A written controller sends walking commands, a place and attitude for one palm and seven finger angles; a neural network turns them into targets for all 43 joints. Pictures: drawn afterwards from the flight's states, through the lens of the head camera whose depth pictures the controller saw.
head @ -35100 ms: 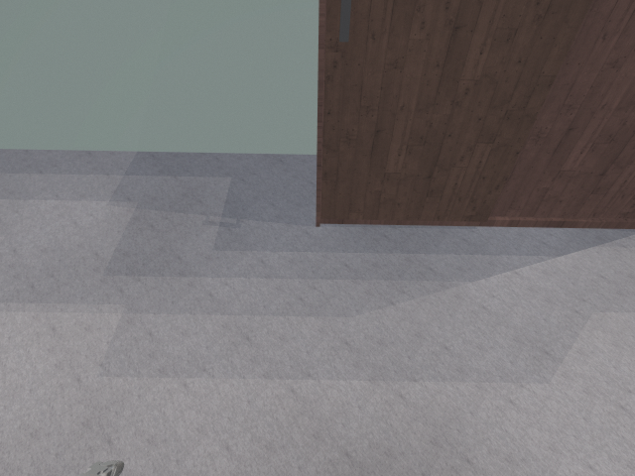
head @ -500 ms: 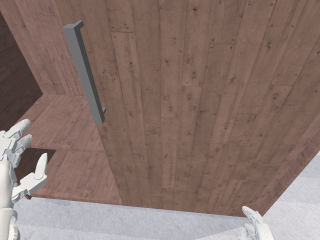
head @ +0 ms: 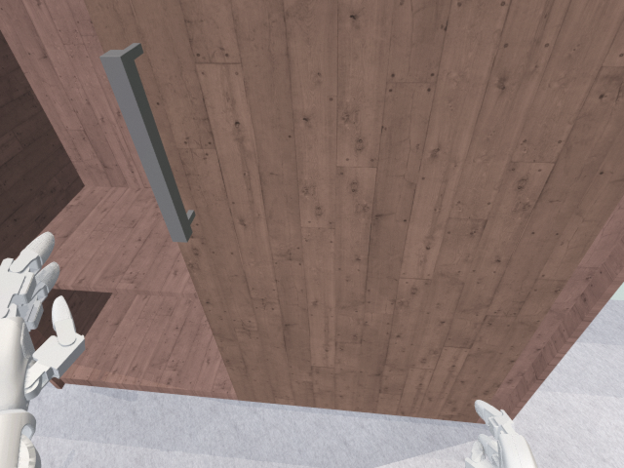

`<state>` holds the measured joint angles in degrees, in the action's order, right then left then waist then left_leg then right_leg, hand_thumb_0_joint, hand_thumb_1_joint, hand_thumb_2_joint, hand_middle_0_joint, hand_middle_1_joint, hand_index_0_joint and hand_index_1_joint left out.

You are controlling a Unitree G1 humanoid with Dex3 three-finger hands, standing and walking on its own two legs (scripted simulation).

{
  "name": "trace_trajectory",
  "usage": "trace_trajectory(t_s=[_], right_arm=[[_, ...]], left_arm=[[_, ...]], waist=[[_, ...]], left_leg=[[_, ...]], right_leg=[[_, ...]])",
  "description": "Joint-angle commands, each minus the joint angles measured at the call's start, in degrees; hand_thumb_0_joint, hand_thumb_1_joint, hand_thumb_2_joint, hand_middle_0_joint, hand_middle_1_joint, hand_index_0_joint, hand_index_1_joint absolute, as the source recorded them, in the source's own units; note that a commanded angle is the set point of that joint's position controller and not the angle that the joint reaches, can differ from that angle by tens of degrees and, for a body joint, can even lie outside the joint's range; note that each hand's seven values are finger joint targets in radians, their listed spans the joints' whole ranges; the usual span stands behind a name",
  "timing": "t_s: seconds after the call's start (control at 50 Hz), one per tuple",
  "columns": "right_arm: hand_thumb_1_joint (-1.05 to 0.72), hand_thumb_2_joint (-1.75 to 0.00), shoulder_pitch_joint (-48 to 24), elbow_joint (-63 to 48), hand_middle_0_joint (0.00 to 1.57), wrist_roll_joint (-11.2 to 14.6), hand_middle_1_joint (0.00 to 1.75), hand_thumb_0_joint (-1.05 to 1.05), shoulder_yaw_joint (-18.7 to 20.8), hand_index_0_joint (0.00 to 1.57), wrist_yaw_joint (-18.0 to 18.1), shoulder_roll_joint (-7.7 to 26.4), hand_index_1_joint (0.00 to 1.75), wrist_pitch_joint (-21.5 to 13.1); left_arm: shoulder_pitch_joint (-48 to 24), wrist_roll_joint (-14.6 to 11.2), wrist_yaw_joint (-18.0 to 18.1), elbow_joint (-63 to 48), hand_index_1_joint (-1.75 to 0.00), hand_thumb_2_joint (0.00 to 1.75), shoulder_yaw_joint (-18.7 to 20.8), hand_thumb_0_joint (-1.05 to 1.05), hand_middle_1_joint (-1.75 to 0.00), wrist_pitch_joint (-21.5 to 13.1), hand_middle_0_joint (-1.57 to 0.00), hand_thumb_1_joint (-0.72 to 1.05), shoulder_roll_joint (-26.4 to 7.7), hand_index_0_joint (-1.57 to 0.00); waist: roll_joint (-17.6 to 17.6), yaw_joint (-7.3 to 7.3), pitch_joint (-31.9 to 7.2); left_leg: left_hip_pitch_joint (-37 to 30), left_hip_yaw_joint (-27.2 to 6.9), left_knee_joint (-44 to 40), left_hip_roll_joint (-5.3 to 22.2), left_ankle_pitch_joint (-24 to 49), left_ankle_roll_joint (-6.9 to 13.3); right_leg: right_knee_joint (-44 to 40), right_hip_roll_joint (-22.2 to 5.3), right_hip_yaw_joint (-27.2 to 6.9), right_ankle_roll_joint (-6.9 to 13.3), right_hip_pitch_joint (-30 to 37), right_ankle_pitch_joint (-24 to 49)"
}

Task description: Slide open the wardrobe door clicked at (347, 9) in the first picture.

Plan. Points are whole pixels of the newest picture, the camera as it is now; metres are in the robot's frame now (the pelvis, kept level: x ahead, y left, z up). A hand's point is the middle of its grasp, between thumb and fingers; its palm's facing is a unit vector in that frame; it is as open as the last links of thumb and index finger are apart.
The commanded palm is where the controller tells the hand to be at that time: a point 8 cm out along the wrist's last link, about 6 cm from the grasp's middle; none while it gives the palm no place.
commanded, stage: step back with the hand held close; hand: left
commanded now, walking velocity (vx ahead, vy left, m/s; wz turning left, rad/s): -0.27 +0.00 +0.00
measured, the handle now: (161, 154) +0.47 +0.29 +0.20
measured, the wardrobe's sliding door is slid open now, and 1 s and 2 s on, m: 0.64 0.64 0.64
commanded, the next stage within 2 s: stop stepping back and stand still in 1.16 s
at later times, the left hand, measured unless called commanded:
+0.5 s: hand (15, 359) +0.15 +0.31 +0.15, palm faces +0.44 -0.77 -0.47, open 7.4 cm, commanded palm +0.10 +0.34 +0.17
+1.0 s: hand out of the picture +0.09 +0.35 +0.15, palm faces +0.50 -0.76 -0.42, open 7.4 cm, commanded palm +0.02 +0.37 +0.17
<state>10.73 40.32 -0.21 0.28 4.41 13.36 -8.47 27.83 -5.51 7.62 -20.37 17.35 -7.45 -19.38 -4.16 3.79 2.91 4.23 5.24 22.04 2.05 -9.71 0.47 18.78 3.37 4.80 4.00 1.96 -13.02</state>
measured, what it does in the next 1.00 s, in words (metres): walks backwards: right foot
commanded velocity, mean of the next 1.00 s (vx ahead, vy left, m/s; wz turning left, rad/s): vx -0.30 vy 0.00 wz -0.02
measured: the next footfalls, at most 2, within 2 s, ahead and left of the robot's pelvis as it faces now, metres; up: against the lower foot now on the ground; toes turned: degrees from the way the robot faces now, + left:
right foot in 0.98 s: -0.05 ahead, -0.06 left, +0.00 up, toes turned +4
left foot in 1.18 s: -0.03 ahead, +0.17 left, +0.00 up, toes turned +0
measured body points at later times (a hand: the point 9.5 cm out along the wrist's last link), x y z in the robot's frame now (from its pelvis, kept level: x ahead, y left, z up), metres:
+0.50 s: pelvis -0.05 +0.05 -0.01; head -0.04 +0.04 +0.44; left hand +0.13 +0.35 +0.18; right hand +0.12 -0.19 -0.10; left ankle +0.04 +0.11 -0.74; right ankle -0.02 -0.07 -0.74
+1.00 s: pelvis -0.11 +0.07 -0.02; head -0.09 +0.08 +0.43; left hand +0.06 +0.38 +0.18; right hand +0.09 -0.16 -0.09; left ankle +0.04 +0.12 -0.74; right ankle -0.09 -0.06 -0.74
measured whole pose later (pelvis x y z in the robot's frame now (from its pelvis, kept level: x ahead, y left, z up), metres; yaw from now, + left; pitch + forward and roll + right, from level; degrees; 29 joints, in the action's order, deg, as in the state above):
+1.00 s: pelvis -0.11 +0.07 -0.02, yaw +2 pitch -1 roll -3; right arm 9.3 34.4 -1.1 -0.2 5.0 11.8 -6.2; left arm 27.7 -2.8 9.9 -27.7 24.4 -12.6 -23.3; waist -1.3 1.8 1.9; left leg 26.5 6.5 29.1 -0.5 -3.2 5.8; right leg 35.0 3.7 -1.3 1.1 -16.6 -20.6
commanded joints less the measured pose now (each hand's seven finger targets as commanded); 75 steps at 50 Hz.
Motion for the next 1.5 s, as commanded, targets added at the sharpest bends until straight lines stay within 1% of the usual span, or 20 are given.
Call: trace_trajectory(t_s=[0.0,0.04,0.12,0.32,0.52,0.68,0.76,0.82,0.88,0.96,1.02,1.04,1.1,1.14,1.2,1.26,1.36,1.4,1.44,1.48], right_arm=[[-0.90,-0.90,-7.7,-9.5,0.20,0.6,0.30,0.00,0.8,0.20,0.5,5.1,0.30,-1.2],[-0.90,-0.90,-6.8,-12.0,0.20,1.0,0.30,0.00,1.2,0.20,0.1,5.4,0.30,0.3],[-0.90,-0.90,-6.3,-14.3,0.20,1.4,0.30,0.00,1.6,0.20,0.7,6.2,0.30,2.0],[-0.90,-0.90,-5.8,-16.4,0.20,1.2,0.30,0.00,1.5,0.20,2.3,6.9,0.30,3.9],[-0.90,-0.90,-5.3,-16.3,0.20,0.7,0.30,0.00,2.0,0.20,2.4,7.8,0.30,1.5],[-0.90,-0.90,-4.1,-14.0,0.20,-0.2,0.30,0.00,2.0,0.20,2.2,6.7,0.30,0.0],[-0.90,-0.90,-4.8,-14.0,0.20,0.3,0.30,0.00,2.0,0.20,2.4,6.9,0.30,-0.5],[-0.90,-0.90,-5.8,-14.7,0.20,-0.3,0.30,0.00,2.3,0.20,2.5,7.5,0.30,-0.7],[-0.90,-0.90,-5.8,-15.1,0.20,-0.5,0.30,0.00,3.0,0.20,1.9,6.8,0.30,-1.0],[-0.90,-0.90,-6.2,-14.2,0.20,-0.9,0.30,0.00,2.6,0.20,0.8,6.4,0.30,-0.7],[-0.90,-0.90,-5.6,-13.1,0.20,-0.3,0.30,0.00,2.6,0.20,0.9,5.0,0.30,-0.3],[-0.90,-0.90,-4.8,-12.5,0.20,-0.5,0.30,0.00,2.5,0.20,0.8,4.6,0.30,0.1],[-0.90,-0.90,-6.0,-12.0,0.20,-0.9,0.30,0.00,1.4,0.20,1.2,4.0,0.30,1.3],[-0.90,-0.90,-6.9,-13.1,0.20,-0.1,0.30,0.00,2.0,0.20,2.2,6.3,0.30,1.3],[-0.90,-0.90,-5.8,-14.0,0.20,-1.2,0.30,0.00,3.2,0.20,1.8,6.1,0.30,-0.9],[-0.90,-0.90,-4.2,-13.1,0.20,-0.9,0.30,0.00,3.2,0.20,0.8,5.8,0.30,-2.6],[-0.90,-0.90,-3.6,-13.5,0.20,-1.1,0.30,0.00,2.4,0.20,0.6,5.9,0.30,-3.0],[-0.90,-0.90,-3.2,-13.5,0.20,-1.6,0.30,0.00,2.4,0.20,0.7,5.3,0.30,-1.4],[-0.90,-0.90,-3.4,-12.1,0.20,-2.3,0.30,0.00,1.8,0.20,1.0,5.2,0.30,-0.8],[-0.90,-0.90,-3.1,-11.2,0.20,-0.4,0.30,0.00,2.8,0.20,1.1,5.5,0.30,-0.9]], left_arm=[[-8.7,1.0,0.9,-9.7,-0.30,0.90,10.7,0.00,-0.30,-5.9,-0.20,0.90,-13.5,-0.20],[-2.4,1.5,0.2,-9.6,-0.30,0.90,8.1,0.00,-0.30,-5.1,-0.20,0.90,-10.5,-0.20],[0.9,1.6,1.2,-15.8,-0.30,0.90,9.6,0.00,-0.30,-4.5,-0.20,0.90,-12.4,-0.20],[2.0,1.5,3.1,-16.8,-0.30,0.90,12.9,0.00,-0.30,-4.2,-0.20,0.90,-15.0,-0.20],[-0.9,3.9,3.6,-17.0,-0.30,0.90,12.7,0.00,-0.30,-6.0,-0.20,0.90,-13.0,-0.20],[-4.7,3.7,4.0,-21.4,-0.30,0.90,13.0,0.00,-0.30,-7.7,-0.20,0.90,-14.3,-0.20],[-5.7,3.8,4.2,-19.3,-0.30,0.90,11.9,0.00,-0.30,-7.8,-0.20,0.90,-12.9,-0.20],[-4.2,4.6,3.8,-18.2,-0.30,0.90,13.7,0.00,-0.30,-8.3,-0.20,0.90,-12.8,-0.20],[-2.0,3.7,3.4,-19.4,-0.30,0.90,15.6,0.00,-0.30,-8.7,-0.20,0.90,-15.2,-0.20],[-2.1,2.0,3.2,-20.8,-0.30,0.90,13.0,0.00,-0.30,-9.2,-0.20,0.90,-13.7,-0.20],[-5.8,3.1,3.8,-22.4,-0.30,0.90,11.9,0.00,-0.30,-8.8,-0.20,0.90,-15.6,-0.20],[-6.3,3.6,4.2,-21.5,-0.30,0.90,11.7,0.00,-0.30,-8.5,-0.20,0.90,-15.6,-0.20],[-6.3,3.8,4.0,-20.6,-0.30,0.90,11.5,0.00,-0.30,-7.9,-0.20,0.90,-15.3,-0.20],[-4.6,3.9,3.4,-21.5,-0.30,0.90,12.8,0.00,-0.30,-7.9,-0.20,0.90,-15.4,-0.20],[2.0,2.4,2.3,-20.2,-0.30,0.90,15.2,0.00,-0.30,-8.1,-0.20,0.90,-15.7,-0.20],[2.7,1.8,2.2,-25.4,-0.30,0.90,12.9,0.00,-0.30,-7.9,-0.20,0.90,-13.4,-0.20],[1.3,2.0,3.6,-24.4,-0.30,0.90,11.7,0.00,-0.30,-5.2,-0.20,0.90,-13.6,-0.20],[0.7,2.2,3.5,-22.7,-0.30,0.90,12.5,0.00,-0.30,-4.2,-0.20,0.90,-15.2,-0.20],[-3.6,1.7,3.8,-23.2,-0.30,0.90,15.3,0.00,-0.30,-5.2,-0.20,0.90,-18.8,-0.20],[-5.0,1.4,3.3,-18.9,-0.30,0.90,11.8,0.00,-0.30,-3.2,-0.20,0.90,-14.2,-0.20]], waist=[[6.0,-2.82,2.9],[8.6,-2.38,-4.3],[0.5,-2.32,-11.3],[0.8,-2.24,-8.0],[-3.5,-1.84,-6.0],[4.2,-3.30,-6.1],[1.4,-3.01,-7.0],[-7.2,-1.92,-7.4],[-4.6,-1.58,-9.7],[-2.2,-2.38,-8.0],[12.8,-3.15,-8.8],[14.0,-3.54,-8.7],[8.0,-4.36,-6.9],[-5.8,-2.72,-9.0],[-10.4,-2.18,-13.2],[-5.1,-2.24,-14.9],[-10.2,-3.16,-10.2],[-1.3,-4.00,-8.4],[7.2,-4.27,-8.4],[14.5,-4.11,-7.8]], left_leg=[[2.1,-5.5,4.8,1.3,2.1,1.6],[2.4,-4.1,8.1,1.0,4.3,1.8],[2.3,-4.3,8.0,2.6,13.2,1.5],[9.8,-9.9,2.4,5.8,5.9,2.2],[27.9,-15.9,-10.8,9.7,-27.5,4.5],[17.4,-11.5,2.6,4.0,-18.2,2.1],[17.7,-13.5,-0.5,6.0,-20.4,2.5],[31.1,-19.4,-12.8,11.6,-32.3,4.5],[27.4,-17.8,-13.4,13.2,-24.9,4.1],[20.3,-12.4,-6.7,8.7,-19.9,-1.3],[6.1,-5.0,19.3,-0.3,-12.2,-2.5],[5.9,-4.9,25.8,-1.0,-10.9,-2.4],[13.4,-7.4,15.1,0.1,-4.9,-1.7],[15.3,-14.9,0.3,8.2,14.0,2.0],[22.0,-24.5,-10.7,18.0,-0.6,7.3],[9.4,-17.9,-7.2,15.2,6.7,6.4],[14.5,-11.1,-15.0,7.3,-23.9,-3.0],[13.7,-4.6,-0.7,1.5,-18.8,-4.6],[4.6,-4.5,19.3,1.2,-5.4,-2.7],[8.9,-5.5,23.8,-1.1,-7.4,-2.3]], right_leg=[[-7.0,-10.4,-12.1,-3.3,-19.1,13.8],[-3.2,-12.5,-12.0,-4.9,-16.9,21.9],[2.9,-12.2,-10.5,-4.2,-14.8,23.1],[4.6,-7.6,-9.8,-2.9,-17.8,3.9],[14.6,-2.4,-6.2,-3.5,-7.7,-5.2],[3.9,-8.8,-17.3,0.2,-22.1,-6.9],[7.5,-6.2,-14.1,-1.4,-21.5,-7.6],[21.2,-0.4,-6.9,-3.3,-8.6,-6.3],[24.9,0.2,-6.0,-3.0,-9.3,-10.3],[6.8,-2.8,-10.5,0.5,-14.6,-11.0],[-5.4,-18.2,-28.3,6.5,-33.7,-9.3],[-5.1,-22.2,-29.4,7.4,-35.0,0.5],[6.3,-17.0,-19.7,2.5,-24.1,24.6],[16.6,-4.2,-10.7,-4.0,-20.2,11.4],[38.2,1.8,-9.2,-5.1,-15.2,-15.5],[34.2,0.0,-8.0,-5.1,-21.2,-15.7],[6.8,2.8,0.6,-2.3,-7.6,-14.7],[-3.4,-4.2,-6.6,2.2,-10.9,-12.9],[-8.8,-18.1,-19.2,7.4,-27.3,-11.2],[-6.4,-16.6,-18.5,6.9,-26.3,-18.2]])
